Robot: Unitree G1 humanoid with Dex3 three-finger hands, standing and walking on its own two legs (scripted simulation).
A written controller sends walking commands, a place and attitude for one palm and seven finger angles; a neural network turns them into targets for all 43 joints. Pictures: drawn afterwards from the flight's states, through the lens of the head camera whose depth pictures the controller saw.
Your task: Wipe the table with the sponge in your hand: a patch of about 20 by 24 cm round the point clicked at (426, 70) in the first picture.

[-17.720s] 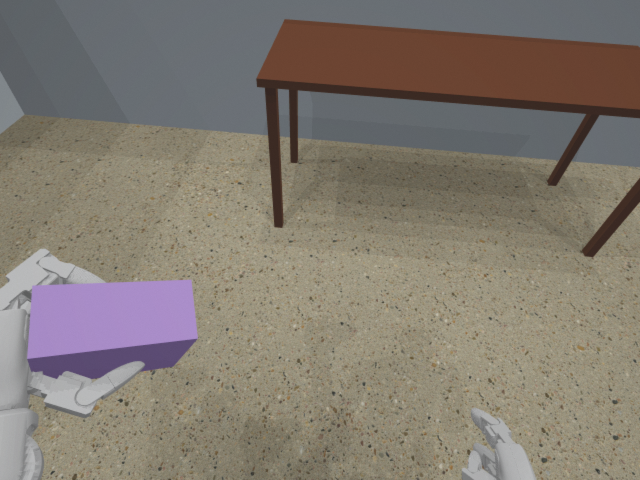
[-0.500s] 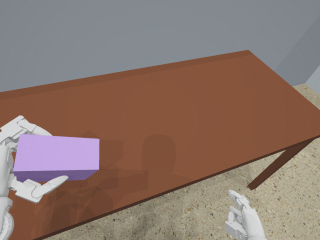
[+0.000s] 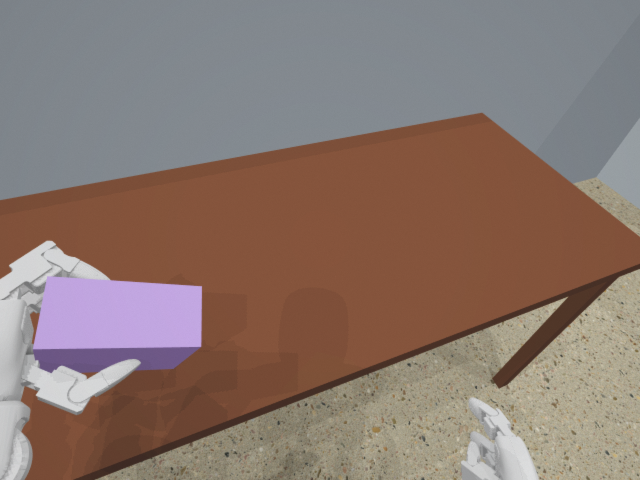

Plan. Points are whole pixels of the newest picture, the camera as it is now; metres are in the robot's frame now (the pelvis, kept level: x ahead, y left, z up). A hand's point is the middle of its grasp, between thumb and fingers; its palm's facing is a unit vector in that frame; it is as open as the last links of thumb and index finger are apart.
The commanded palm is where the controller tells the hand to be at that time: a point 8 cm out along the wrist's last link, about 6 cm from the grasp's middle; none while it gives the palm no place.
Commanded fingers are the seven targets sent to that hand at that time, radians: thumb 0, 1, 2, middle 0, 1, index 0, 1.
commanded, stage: come to a stop and stand still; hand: left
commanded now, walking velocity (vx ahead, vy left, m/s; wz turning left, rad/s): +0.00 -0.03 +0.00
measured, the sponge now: (144, 330) +0.23 +0.20 +0.12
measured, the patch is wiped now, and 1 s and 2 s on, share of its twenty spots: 0.00 0.00 0.00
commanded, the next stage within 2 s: look again from close up in 0.88 s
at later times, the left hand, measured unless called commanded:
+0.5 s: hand (70, 294) +0.24 +0.26 +0.16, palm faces +0.39 -0.85 -0.36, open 10.1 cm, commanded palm +0.18 +0.29 +0.17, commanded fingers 0.00 0.10 1.30 -1.20 -1.60 -1.20 -1.60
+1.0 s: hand (71, 304) +0.23 +0.26 +0.16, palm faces +0.37 -0.85 -0.36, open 10.1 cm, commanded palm +0.18 +0.29 +0.17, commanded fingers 0.00 0.10 1.30 -1.20 -1.60 -1.20 -1.60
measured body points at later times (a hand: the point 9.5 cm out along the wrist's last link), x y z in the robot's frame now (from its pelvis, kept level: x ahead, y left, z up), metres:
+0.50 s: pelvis +0.02 +0.01 +0.00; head +0.05 +0.04 +0.45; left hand +0.22 +0.31 +0.18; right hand +0.21 -0.21 -0.07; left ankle +0.03 +0.08 -0.74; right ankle +0.02 -0.11 -0.74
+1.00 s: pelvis +0.02 +0.01 +0.00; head +0.04 +0.03 +0.45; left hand +0.21 +0.30 +0.18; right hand +0.21 -0.20 -0.07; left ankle +0.03 +0.08 -0.74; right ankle +0.02 -0.11 -0.74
